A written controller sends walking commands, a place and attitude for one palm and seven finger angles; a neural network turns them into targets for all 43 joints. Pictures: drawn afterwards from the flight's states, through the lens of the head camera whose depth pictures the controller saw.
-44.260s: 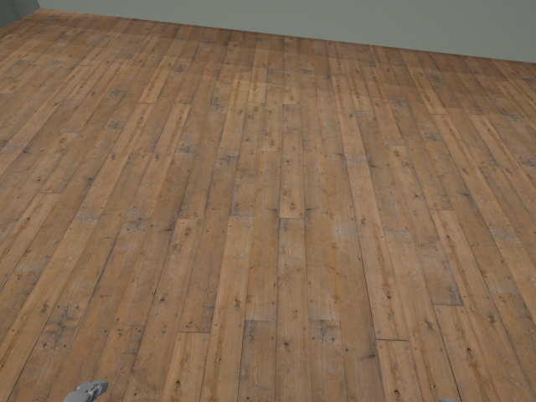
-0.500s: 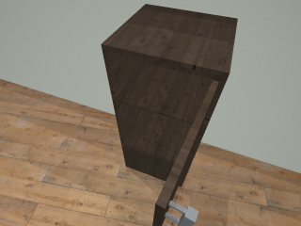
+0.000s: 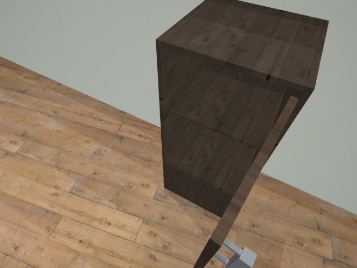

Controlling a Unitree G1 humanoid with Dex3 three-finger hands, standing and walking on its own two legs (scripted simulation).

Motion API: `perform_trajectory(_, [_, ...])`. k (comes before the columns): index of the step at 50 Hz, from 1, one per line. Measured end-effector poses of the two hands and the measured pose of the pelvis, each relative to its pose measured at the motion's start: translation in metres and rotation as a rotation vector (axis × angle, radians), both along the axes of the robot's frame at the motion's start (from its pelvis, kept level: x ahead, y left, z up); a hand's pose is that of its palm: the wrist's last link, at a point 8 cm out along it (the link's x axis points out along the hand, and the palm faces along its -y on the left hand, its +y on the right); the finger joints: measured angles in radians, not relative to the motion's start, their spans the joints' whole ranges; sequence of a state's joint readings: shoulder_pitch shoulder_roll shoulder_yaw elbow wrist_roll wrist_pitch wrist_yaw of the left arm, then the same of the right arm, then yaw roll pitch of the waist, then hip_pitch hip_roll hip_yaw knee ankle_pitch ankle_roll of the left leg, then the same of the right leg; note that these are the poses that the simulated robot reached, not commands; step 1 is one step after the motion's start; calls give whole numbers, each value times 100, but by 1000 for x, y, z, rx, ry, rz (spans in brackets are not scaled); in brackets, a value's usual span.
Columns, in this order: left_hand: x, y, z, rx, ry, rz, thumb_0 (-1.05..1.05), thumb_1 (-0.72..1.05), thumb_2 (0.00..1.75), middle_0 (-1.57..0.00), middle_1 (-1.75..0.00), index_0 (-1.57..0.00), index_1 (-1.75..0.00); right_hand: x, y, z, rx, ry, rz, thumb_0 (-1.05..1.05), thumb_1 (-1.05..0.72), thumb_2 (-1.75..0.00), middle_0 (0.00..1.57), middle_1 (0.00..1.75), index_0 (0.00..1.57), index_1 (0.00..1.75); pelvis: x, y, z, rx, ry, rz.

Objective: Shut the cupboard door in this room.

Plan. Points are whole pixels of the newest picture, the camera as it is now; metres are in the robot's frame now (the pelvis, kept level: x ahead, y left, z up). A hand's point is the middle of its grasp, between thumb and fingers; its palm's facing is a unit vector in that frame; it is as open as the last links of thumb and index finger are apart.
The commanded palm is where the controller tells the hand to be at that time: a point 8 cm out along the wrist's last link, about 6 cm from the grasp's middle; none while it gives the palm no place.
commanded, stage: turn or walk to find it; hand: left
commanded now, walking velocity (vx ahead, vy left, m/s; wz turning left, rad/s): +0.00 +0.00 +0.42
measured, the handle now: (229, 255) +0.16 -0.09 -0.02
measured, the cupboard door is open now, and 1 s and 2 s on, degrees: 83 80 67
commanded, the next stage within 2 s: stand and wait in 0.26 s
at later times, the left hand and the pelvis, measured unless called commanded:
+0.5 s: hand out of the picture +0.00 +0.21 -0.17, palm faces +0.18 -0.96 -0.21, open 7.4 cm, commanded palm none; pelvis +0.00 +0.01 +0.00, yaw +9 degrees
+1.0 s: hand out of the picture +0.00 +0.20 -0.17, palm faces +0.30 -0.92 -0.23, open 7.3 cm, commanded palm none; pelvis +0.01 +0.00 +0.00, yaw +17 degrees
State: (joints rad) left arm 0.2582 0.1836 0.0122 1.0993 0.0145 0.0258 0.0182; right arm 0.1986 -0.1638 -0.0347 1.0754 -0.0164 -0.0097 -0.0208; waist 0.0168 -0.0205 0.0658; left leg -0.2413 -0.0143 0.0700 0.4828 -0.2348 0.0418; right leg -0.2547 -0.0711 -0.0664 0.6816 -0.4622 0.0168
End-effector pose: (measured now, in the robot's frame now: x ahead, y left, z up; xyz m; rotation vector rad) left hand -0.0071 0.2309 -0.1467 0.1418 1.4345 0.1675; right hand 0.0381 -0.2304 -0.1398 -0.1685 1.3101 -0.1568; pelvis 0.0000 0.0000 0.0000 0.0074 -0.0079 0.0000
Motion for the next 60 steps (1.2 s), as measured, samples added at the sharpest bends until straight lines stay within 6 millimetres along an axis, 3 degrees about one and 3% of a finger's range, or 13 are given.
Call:
perform_trajectory(10, [-10,-12,3,16,-43,76,1,91,90,-20,-30,-20,-30,2,-8,-8,24,48,27,0,-92,-90,20,30,20,30,1,-8,-2,0,-5,73])
perform_trajectory(17, [-14,8,-14,-5,-70,148,1,91,90,-20,-30,-21,-30,22,4,-6,-22,27,108,0,-91,-90,20,30,20,30,-3,9,-12,-3,-1,139])
perform_trajectory(24, [-6,22,1,21,-69,138,1,91,90,-20,-30,-20,-30,35,20,3,-5,-12,136,0,-91,-90,20,30,20,30,-2,12,0,-9,19,149])
perform_trajectory(35, [4,-3,11,38,-114,149,1,91,90,-20,-30,-20,-30,41,7,-10,41,14,130,0,-93,-90,20,30,20,30,11,-2,0,5,0,182])
perform_trajectory(43, [-11,8,-5,17,-107,244,1,92,90,-20,-30,-21,-30,46,9,-6,-13,64,205,0,-92,-90,20,30,20,30,9,6,-8,3,-2,247])
perform_trajectory(47, [-18,15,-3,28,-71,260,1,92,90,-20,-30,-20,-30,54,14,-2,-15,44,223,0,-91,-90,20,30,20,30,8,5,-5,4,22,264])
perform_trajectory(51, [-12,17,8,55,-91,271,1,91,90,-20,-30,-20,-30,64,12,-3,-2,41,258,0,-91,-90,20,30,20,30,7,-2,-1,-7,38,297])
perform_trajectory(56, [-5,10,17,116,-166,291,1,91,90,-20,-30,-20,-30,85,1,-17,31,30,301,0,-91,-90,20,30,20,30,10,-18,-6,3,39,346])
perform_trajectory(60, [-13,-1,26,133,-185,336,1,91,90,-20,-30,-20,-30,109,-2,-14,33,16,348,0,-91,-90,20,30,20,30,11,-23,-2,16,26,390])
